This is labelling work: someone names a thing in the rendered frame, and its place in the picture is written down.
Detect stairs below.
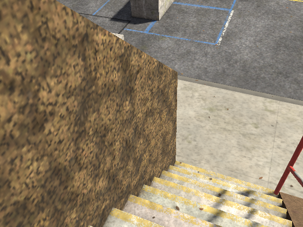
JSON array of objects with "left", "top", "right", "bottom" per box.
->
[{"left": 88, "top": 161, "right": 293, "bottom": 227}]

